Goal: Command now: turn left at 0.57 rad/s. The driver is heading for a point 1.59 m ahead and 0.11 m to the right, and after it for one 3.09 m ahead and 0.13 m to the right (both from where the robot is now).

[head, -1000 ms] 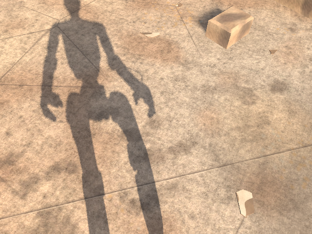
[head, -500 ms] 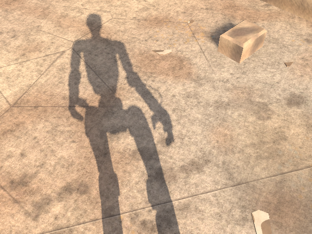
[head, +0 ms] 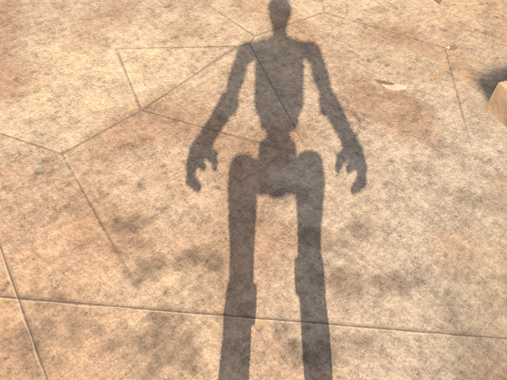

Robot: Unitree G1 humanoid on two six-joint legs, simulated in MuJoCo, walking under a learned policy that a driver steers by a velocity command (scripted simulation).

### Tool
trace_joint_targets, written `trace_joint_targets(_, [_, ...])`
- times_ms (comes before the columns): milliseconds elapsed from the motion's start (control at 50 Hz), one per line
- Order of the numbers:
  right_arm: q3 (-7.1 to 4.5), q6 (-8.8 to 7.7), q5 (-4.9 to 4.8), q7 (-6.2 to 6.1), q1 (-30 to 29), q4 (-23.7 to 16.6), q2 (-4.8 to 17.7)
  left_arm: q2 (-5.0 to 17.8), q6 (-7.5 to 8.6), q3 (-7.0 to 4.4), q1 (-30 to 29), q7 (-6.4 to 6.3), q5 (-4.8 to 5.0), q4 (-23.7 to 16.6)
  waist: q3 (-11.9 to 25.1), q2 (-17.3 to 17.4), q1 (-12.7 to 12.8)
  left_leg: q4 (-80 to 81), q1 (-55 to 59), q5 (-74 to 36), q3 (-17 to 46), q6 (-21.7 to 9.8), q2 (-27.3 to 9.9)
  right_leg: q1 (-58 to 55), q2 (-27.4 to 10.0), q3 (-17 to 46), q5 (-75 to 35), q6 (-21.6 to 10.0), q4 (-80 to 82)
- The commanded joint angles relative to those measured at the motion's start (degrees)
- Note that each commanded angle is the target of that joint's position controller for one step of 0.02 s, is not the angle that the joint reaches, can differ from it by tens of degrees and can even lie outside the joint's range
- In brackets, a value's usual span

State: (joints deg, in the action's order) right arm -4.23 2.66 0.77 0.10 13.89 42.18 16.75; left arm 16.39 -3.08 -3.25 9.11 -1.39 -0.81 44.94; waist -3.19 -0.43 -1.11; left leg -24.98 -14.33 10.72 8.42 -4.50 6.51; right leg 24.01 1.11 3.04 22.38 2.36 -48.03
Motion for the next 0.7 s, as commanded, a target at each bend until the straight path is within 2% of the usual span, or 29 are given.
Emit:
trace_joint_targets(20, [-2.8,-0.18,0.32,0.14,1.59,-2.84,10.16,4.7,1.31,-0.65,-1.95,-0.38,0.4,-5.1,5.1,7.44,-1.14,4.41,7.03,-15.68,18.42,-9.08,-15.44,2.08,1.19,0.17,1.25,-0.75,3.75])
trace_joint_targets(80, [-2.98,-0.02,0.22,0.56,-0.98,-3.22,10.31,4.97,1.96,-0.46,0.43,-0.69,0.87,-5.49,5.9,7.94,0.17,3.25,4.91,-18.08,21.36,-7.24,-14.22,-4.25,2.53,0.48,1.04,-2.01,10.65])
trace_joint_targets(120, [-2.62,0.11,-0.45,0.43,-4.15,-3.51,9.25,4.38,2.59,-0.24,5.21,-1.18,0.71,-4.31,6.37,7.09,3.24,0.79,1.04,-14.47,19.81,-3.61,-11.46,-13.51,2.27,-0.44,-6.8,-3.07,23.96])
trace_joint_targets(140, [-1.97,-0.08,-0.8,0.18,-3.64,-3.64,7.25,6.34,3.01,-0.62,5.74,-1.67,0.06,-4.28,6.37,3.42,2.99,-2.58,-3.34,-5.88,17.09,-0.43,-8.31,-18.54,-2.75,4.27,-8.73,-4.26,30.98])
trace_joint_targets(160, [-0.81,-0.31,-0.48,0.03,1.08,-3.39,2.65,10.06,3.07,-0.92,3.62,-2.0,-0.77,-5.68,7.28,-8.98,-0.03,-13.9,-8.85,12.56,7.44,2.73,-1.14,-22.6,-17.22,19.24,-8.14,-7.5,36.24])
trace_joint_targets(180, [-1.86,-0.12,0.38,-0.63,0.72,-3.33,6.7,13.46,2.61,-1.66,1.11,-1.36,-0.95,-6.57,4.35,-11.45,0.62,-23.28,-13.32,23.38,-0.04,3.61,4.47,-14.68,-22.89,26.86,-14.61,-14.63,35.84])
trace_joint_targets(200, [-2.3,0.02,1.09,-0.76,0.78,-2.66,8.39,10.53,2.64,-1.11,1.77,-0.81,-0.68,-6.27,3.56,-7.35,0.15,-30.69,-11.27,22.12,1.83,3.96,1.4,-11.86,-22.47,25.34,-18.49,-17.05,34.79])
trace_joint_targets(220, [-2.33,0.14,0.78,-0.45,1.06,-1.37,8.02,7.03,2.83,-0.13,-1.11,-0.4,-0.06,-6.38,1.92,-4.98,-1.19,-33.58,-10.61,18.4,2.23,4.21,0.55,-10.47,-18.54,19.29,-19.84,-15.87,34.03])
trace_joint_targets(240, [-2.16,0.35,0.41,-0.11,1.96,-0.3,7.29,5.7,2.9,0.25,-3.23,-0.2,-0.21,-6.75,1.51,-5.26,-1.88,-35.33,-10.02,15.58,1.49,4.94,0.55,-10.62,-14.56,13.69,-22.33,-13.92,33.16])
trace_joint_targets(260, [-1.97,0.54,0.39,0.29,2.42,0.23,6.73,5.62,3.09,0.33,-3.4,-0.47,-0.2,-6.65,2.46,-7.4,-1.8,-35.95,-10.42,14.0,0.8,5.54,0.55,-12.78,-12.62,10.92,-25.62,-13.11,32.36])
trace_joint_targets(320, [-0.97,0.84,-0.05,0.61,0.18,0.73,4.97,5.21,3.44,0.55,0.38,-0.49,-0.1,-4.78,4.16,-7.34,0.52,-29.85,-9.96,14.05,-0.64,7.27,-0.1,-18.5,-11.49,7.84,-33.19,-13.31,30.05])
trace_joint_targets(380, [0.3,1.25,-0.36,0.27,-1.91,1.39,3.13,5.76,3.31,0.51,2.16,-0.23,-0.23,-3.08,4.61,-8.75,2.06,-17.48,-4.86,15.94,-3.62,7.32,-2.08,-19.71,-11.48,7.81,-29.96,-13.37,29.21])
trace_joint_targets(420, [0.65,1.25,-0.78,-0.24,-2.4,2.13,3.32,6.91,2.83,0.14,3.21,0.15,-0.59,-1.93,4.38,-10.35,2.78,-9.98,-1.14,15.88,-6.36,6.45,-2.43,-19.11,-11.47,8.65,-30.17,-13.56,28.38])
trace_joint_targets(440, [0.77,1.08,-0.92,-0.53,-1.63,2.87,3.31,7.21,2.58,0.02,3.46,0.28,-0.55,-1.36,4.24,-10.3,2.34,-5.33,0.83,13.22,-7.11,5.86,-2.54,-18.76,-11.38,8.96,-31.52,-13.31,27.5])
trace_joint_targets(480, [1.26,0.14,-0.53,-1.19,0.9,4.85,2.93,6.89,2.4,0.1,3.36,0.28,-0.11,-0.28,4.31,-7.36,0.16,9.7,9.47,-1.54,-6.31,4.39,-4.07,-15.1,-10.6,8.26,-32.98,-10.13,25.12])
trace_joint_targets(500, [1.13,-0.66,0.27,-1.65,0.64,5.05,4.88,5.67,2.89,0.47,4.03,0.38,0.02,-0.33,6.07,-4.39,0.76,10.63,15.09,-5.31,-0.79,3.41,-8.42,-11.46,-9.95,8.05,-28.89,-7.42,24.5])
trace_joint_targets(520, [0.56,-1.25,0.76,-1.88,-1.55,4.84,9.1,3.85,3.4,0.88,5.31,0.75,0.57,-1.03,6.19,3.97,3.69,7.63,14.78,-13.53,6.45,1.07,-15.14,-8.78,-5.21,3.56,-20.59,-5.3,23.68])
trace_joint_targets(540, [1.45,-1.62,0.0,-1.36,-3.9,5.52,6.06,2.8,3.06,1.35,4.08,0.5,0.56,0.49,5.04,5.66,3.14,6.71,7.07,-12.78,5.9,-0.88,-16.53,-14.84,-3.37,1.67,-12.22,-4.56,27.27])
trace_joint_targets(560, [2.11,-2.0,0.0,-1.06,-5.14,5.59,4.12,3.68,2.79,1.15,2.8,0.31,0.15,1.32,3.33,5.43,2.7,7.3,5.29,-7.94,4.99,-0.16,-14.51,-16.45,-3.35,1.99,-13.18,-4.22,27.68])
trace_joint_targets(620, [2.5,-2.52,-0.14,-1.73,-2.97,8.53,4.33,4.73,2.67,0.71,2.99,0.58,0.01,3.75,1.49,6.12,1.89,8.55,4.25,-5.54,2.94,1.36,-11.66,-17.91,-4.55,2.54,-18.65,-4.5,27.65])
trace_joint_targets(700, [2.87,-2.69,-0.28,-1.9,-2.15,11.33,3.73,3.65,2.83,1.13,4.25,0.37,0.16,7.58,0.8,3.07,1.81,8.74,5.31,-4.53,2.27,1.22,-11.26,-17.01,-4.87,2.66,-18.09,-3.97,28.98])
